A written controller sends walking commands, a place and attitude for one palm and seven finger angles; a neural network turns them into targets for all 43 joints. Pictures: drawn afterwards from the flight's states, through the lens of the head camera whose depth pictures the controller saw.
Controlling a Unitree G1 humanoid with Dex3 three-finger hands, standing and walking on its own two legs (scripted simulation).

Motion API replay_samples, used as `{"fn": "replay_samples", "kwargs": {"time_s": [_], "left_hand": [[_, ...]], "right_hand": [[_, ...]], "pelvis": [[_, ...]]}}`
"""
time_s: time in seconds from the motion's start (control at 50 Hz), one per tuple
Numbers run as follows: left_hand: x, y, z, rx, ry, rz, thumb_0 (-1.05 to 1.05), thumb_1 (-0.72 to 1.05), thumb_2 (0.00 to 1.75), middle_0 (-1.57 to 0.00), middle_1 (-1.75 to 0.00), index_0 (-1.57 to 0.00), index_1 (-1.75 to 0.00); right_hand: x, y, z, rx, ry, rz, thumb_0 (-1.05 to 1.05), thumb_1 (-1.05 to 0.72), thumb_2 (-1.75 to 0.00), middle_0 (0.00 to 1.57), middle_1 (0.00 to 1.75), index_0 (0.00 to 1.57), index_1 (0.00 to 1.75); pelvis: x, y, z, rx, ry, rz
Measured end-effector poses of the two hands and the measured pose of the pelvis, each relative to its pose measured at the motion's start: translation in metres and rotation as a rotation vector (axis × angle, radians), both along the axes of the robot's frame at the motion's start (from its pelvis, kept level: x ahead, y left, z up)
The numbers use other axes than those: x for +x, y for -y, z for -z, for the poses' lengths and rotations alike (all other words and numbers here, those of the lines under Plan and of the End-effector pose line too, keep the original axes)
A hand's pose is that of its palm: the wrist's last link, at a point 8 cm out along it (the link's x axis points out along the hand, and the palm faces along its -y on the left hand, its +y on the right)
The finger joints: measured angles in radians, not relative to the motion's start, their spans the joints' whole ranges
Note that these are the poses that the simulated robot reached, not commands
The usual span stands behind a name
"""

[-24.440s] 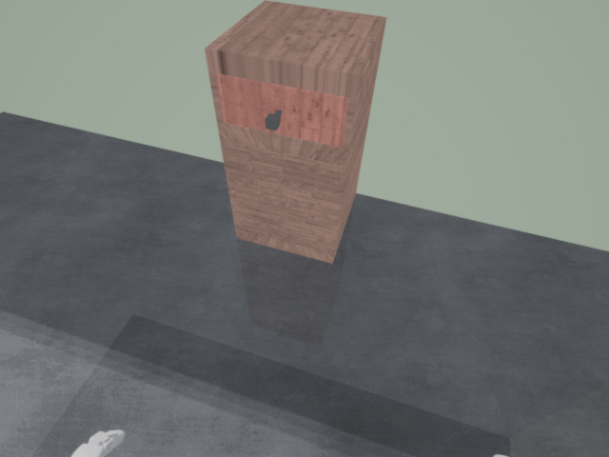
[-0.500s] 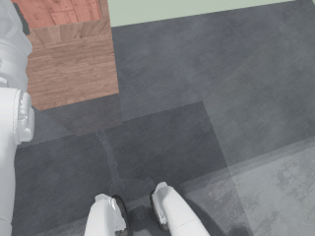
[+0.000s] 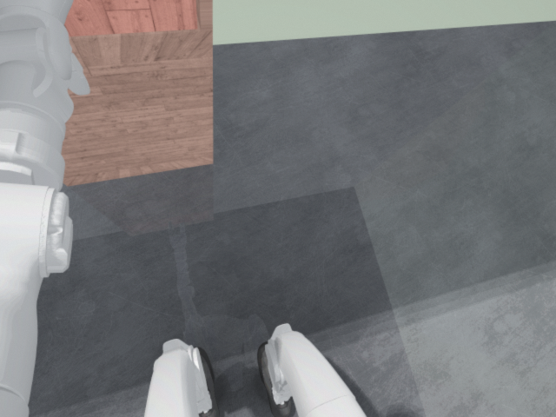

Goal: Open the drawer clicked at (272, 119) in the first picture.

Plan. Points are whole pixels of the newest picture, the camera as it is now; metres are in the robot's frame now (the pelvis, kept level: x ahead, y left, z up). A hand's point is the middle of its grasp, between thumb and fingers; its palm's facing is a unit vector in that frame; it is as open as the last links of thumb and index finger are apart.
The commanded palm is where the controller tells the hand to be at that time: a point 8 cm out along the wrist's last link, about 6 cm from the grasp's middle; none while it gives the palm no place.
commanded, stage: re-aim the fingers above the handle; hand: left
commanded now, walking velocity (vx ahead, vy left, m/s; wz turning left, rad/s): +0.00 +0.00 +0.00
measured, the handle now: (46, 16) +0.66 +0.19 +0.00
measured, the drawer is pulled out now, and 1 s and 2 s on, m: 0.00 0.00 0.00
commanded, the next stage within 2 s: none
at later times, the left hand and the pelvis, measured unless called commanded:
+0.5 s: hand (20, 7) +0.62 +0.19 +0.05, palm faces -0.08 -0.05 -1.00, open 13.7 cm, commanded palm +0.63 +0.15 +0.10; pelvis +0.00 +0.01 +0.01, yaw +0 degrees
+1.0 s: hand out of the picture +0.62 +0.18 +0.06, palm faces -0.10 -0.04 -0.99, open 13.7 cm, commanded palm +0.62 +0.13 +0.10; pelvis +0.00 +0.01 +0.01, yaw +0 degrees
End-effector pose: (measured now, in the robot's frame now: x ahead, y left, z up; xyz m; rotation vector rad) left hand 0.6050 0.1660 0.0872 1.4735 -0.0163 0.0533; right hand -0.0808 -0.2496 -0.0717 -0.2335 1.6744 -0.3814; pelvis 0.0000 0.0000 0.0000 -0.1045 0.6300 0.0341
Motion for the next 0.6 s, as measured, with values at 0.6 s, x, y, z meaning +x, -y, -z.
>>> {"fn": "replay_samples", "kwargs": {"time_s": [0.6], "left_hand": [[-0.001, -0.032, -0.006, 0.039, -0.109, -0.059, 0.0, -0.48, 0.31, -0.31, -1.2, -0.33, -1.2]], "right_hand": [[-0.036, -0.024, -0.018, -0.008, -0.074, 0.07, 0.0, -0.9, -0.9, 0.2, 0.3, 0.21, 0.3]], "pelvis": [[-0.006, -0.013, -0.004, -0.013, 0.02, -0.009]]}}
